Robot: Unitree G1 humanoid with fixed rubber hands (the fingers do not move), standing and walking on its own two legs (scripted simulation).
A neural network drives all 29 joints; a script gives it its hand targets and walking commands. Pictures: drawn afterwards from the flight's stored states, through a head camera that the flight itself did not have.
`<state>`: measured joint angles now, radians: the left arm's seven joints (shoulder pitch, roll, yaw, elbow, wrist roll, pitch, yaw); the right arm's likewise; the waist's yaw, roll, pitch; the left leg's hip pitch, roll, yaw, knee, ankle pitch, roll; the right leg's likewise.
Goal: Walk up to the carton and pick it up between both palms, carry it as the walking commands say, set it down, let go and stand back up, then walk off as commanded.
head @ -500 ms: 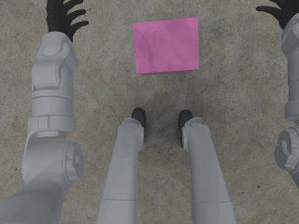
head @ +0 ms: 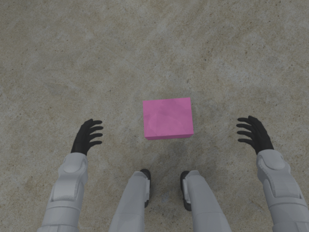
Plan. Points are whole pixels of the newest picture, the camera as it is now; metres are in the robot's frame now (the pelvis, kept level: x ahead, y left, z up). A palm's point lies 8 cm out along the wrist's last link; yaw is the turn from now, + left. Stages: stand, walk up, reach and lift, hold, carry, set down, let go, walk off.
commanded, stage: let go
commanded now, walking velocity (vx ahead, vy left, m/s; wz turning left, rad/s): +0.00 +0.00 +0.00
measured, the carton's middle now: (167, 120) +0.46 -0.01 -0.62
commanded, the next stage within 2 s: stand in 0.80 s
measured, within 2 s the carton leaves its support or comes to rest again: neither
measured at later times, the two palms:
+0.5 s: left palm (54, 189) +0.22 +0.24 -0.02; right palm (282, 188) +0.21 -0.23 -0.02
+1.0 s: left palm (41, 197) +0.20 +0.27 -0.03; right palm (294, 195) +0.19 -0.25 -0.03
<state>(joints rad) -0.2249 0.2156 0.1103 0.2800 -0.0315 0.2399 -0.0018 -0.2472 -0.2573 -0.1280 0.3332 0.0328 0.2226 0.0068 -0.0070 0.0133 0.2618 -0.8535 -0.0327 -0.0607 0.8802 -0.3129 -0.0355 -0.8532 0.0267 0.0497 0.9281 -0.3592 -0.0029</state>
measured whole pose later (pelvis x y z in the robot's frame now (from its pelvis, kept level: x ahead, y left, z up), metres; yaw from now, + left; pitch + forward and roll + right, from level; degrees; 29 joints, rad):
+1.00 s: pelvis +0.08 +0.01 +0.05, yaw +0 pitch -4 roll +0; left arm 0.27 0.25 0.04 0.71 0.03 0.05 0.01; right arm 0.28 -0.26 -0.05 0.72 -0.04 0.04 -0.01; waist 0.01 0.01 -0.11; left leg -0.14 -0.01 -0.05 0.54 -0.33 0.00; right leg -0.11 0.02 0.04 0.52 -0.34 0.01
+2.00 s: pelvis +0.00 +0.02 +0.05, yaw -1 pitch -4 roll +0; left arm 0.34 0.31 0.03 1.02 0.03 -0.02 0.00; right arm 0.34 -0.32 -0.03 1.02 -0.05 -0.02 0.00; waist 0.00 0.01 -0.10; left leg -0.27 -0.04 -0.08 0.54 -0.21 0.00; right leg -0.26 0.02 0.07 0.55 -0.23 0.01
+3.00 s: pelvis +0.03 +0.03 +0.06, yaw +0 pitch -4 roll -1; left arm 0.17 0.26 -0.01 1.13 0.00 0.02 0.01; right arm 0.16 -0.29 0.00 1.10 0.00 0.02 -0.01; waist 0.01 0.03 0.02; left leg -0.20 -0.05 -0.10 0.49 -0.21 0.01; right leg -0.17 0.00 0.06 0.45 -0.22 0.04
